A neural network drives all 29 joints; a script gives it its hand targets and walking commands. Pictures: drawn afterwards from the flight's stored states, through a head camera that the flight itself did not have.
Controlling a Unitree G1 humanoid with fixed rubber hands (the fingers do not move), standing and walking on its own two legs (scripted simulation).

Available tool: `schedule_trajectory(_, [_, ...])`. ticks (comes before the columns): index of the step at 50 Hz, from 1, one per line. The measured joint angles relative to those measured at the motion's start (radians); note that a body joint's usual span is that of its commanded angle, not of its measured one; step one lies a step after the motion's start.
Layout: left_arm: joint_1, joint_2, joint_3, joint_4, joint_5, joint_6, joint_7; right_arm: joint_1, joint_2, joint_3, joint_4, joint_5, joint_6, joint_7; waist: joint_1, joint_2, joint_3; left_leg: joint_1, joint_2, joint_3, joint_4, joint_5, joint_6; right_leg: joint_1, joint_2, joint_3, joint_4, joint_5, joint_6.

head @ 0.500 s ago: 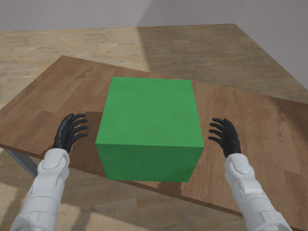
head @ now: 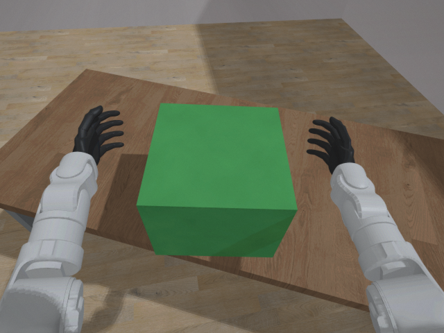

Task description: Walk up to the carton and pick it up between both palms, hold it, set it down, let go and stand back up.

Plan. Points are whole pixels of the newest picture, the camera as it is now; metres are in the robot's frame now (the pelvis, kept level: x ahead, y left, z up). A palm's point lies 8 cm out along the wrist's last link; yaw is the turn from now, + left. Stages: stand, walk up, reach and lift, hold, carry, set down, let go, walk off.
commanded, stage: reach and lift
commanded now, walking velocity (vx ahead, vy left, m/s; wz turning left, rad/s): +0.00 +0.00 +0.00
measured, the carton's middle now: (217, 180) +0.43 +0.02 -0.04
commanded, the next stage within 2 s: none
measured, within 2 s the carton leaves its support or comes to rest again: neither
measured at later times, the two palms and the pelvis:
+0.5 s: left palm (97, 129) +0.42 +0.25 +0.12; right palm (331, 136) +0.43 -0.19 +0.12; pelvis +0.00 +0.00 +0.00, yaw +1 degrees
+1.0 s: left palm (114, 173) +0.40 +0.24 +0.02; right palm (319, 173) +0.41 -0.19 +0.03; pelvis -0.02 +0.00 -0.03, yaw +1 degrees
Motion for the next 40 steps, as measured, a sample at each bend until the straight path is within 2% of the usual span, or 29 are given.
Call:
schedule_trajectory(14, [-0.197,0.059,-0.041,0.154,-0.027,0.022,-0.001,-0.211,-0.039,0.037,0.144,0.057,0.048,0.006,-0.005,0.000,-0.042,-0.080,0.006,-0.009,0.009,0.007,-0.004,-0.073,0.007,-0.009,-0.001,0.011,-0.004])
schedule_trajectory(18, [-0.254,0.066,-0.062,0.220,-0.036,-0.003,0.003,-0.271,-0.039,0.041,0.206,0.056,0.050,0.009,-0.012,0.002,-0.052,-0.102,0.004,-0.014,0.011,0.011,-0.003,-0.092,0.005,-0.014,-0.001,0.014,-0.003])
schedule_trajectory(24, [-0.281,0.039,-0.090,0.355,-0.019,-0.101,-0.005,-0.298,-0.012,0.072,0.313,0.053,0.005,0.020,-0.018,-0.001,-0.062,-0.114,0.001,-0.020,0.017,0.010,-0.001,-0.101,0.002,-0.019,0.003,0.011,-0.002])
schedule_trajectory(30, [-0.218,-0.013,-0.082,0.480,0.022,-0.248,-0.011,-0.221,0.045,0.070,0.408,0.020,-0.110,0.022,-0.017,-0.007,-0.073,-0.154,0.000,-0.027,0.046,-0.001,-0.001,-0.136,0.002,-0.026,0.028,0.001,-0.001])
schedule_trajectory(35, [-0.192,-0.033,-0.112,0.553,-0.022,-0.381,0.024,-0.165,0.079,0.023,0.412,-0.018,-0.205,0.033,-0.008,-0.004,-0.123,-0.278,0.001,-0.034,0.099,-0.008,-0.001,-0.259,0.003,-0.033,0.084,-0.009,0.000])
schedule_trajectory(40, [-0.276,-0.019,-0.158,0.661,-0.082,-0.481,0.049,-0.242,0.084,-0.004,0.475,-0.045,-0.258,0.045,-0.014,0.009,-0.188,-0.416,0.001,-0.043,0.163,-0.017,0.001,-0.398,0.003,-0.042,0.153,-0.024,0.000])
